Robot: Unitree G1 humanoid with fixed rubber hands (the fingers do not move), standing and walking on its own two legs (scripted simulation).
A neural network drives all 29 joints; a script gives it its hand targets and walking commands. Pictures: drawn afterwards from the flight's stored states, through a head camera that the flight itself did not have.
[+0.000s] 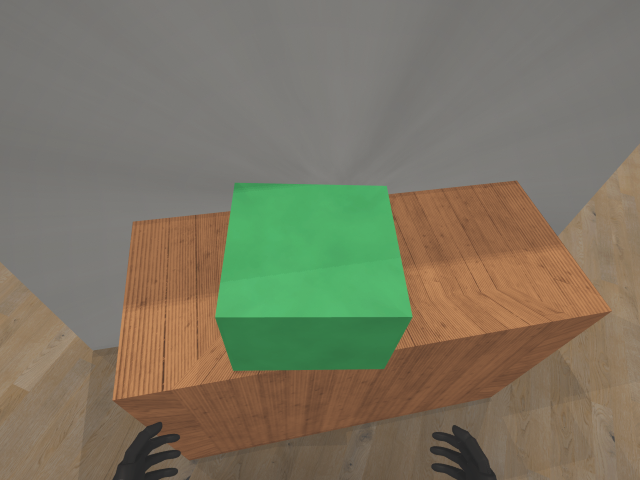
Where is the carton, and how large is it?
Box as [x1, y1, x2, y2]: [215, 183, 412, 370]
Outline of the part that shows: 235,183 215,318 233,370 383,368 412,316 386,186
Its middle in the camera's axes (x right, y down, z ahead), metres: -0.01 +0.06 +0.65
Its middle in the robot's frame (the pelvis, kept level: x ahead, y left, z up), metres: +0.45 +0.01 -0.09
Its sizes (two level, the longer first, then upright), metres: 0.257 0.247 0.196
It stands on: a pedestal, 0.58 m high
